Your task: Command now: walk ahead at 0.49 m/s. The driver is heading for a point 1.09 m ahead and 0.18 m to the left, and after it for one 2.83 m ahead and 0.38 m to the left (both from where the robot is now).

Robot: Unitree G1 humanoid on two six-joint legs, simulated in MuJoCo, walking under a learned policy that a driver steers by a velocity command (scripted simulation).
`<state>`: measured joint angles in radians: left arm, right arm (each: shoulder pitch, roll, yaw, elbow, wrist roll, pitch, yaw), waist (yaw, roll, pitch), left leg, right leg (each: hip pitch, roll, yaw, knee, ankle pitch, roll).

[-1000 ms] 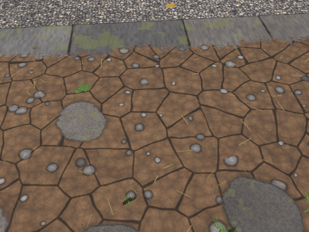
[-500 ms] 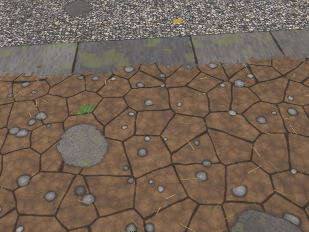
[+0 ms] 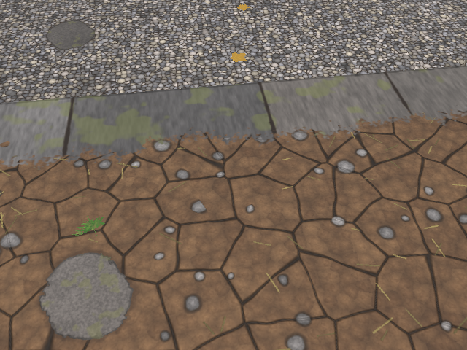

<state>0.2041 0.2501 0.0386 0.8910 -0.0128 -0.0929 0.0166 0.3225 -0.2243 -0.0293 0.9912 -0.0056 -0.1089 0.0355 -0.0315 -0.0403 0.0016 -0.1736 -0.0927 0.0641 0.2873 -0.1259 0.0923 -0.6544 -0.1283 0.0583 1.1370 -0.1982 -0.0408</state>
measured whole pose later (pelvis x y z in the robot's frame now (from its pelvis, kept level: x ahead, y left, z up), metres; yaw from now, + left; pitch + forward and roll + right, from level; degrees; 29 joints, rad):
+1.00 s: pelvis +0.55 -0.01 -0.01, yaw +1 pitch +2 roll +0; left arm 0.31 0.25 0.05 0.97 -0.02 -0.10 0.00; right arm 0.16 -0.24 -0.05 0.90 0.00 -0.10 0.04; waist 0.01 -0.02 0.03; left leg -0.36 -0.03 0.07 0.48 -0.15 0.07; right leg -0.38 -0.04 0.03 1.18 -0.38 -0.05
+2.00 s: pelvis +1.05 +0.02 -0.03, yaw +23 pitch +2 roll -2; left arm 0.27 0.27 0.08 0.94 -0.01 -0.05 0.03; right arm 0.06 -0.26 -0.09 0.75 0.01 -0.03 0.04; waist 0.04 0.02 0.06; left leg -0.52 0.01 0.05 0.62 -0.10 0.09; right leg -0.08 -0.11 -0.22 0.76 -0.48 0.07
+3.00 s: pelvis +1.21 +0.02 -0.01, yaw +19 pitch +2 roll +0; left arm 0.11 0.30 0.07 0.67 -0.03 0.04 -0.03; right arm 0.19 -0.30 -0.09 0.71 0.02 0.02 -0.04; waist -0.03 0.02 0.05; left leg -0.24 0.08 0.08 0.55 -0.34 -0.03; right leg -0.39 -0.02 -0.03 0.68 -0.31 0.02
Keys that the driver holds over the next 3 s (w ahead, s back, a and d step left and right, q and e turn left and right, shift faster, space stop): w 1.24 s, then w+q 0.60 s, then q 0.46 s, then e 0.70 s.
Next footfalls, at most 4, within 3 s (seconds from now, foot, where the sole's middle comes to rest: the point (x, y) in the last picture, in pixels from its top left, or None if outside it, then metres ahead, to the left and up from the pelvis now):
0.30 right None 0.34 -0.17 -0.78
0.86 left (210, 306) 0.65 0.07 -0.78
1.44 right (278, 220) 0.97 -0.16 -0.78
1.98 left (187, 179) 1.16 0.16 -0.78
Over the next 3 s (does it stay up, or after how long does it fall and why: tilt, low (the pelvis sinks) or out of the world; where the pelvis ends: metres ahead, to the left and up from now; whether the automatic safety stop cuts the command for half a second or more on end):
stays up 1.21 0.02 -0.01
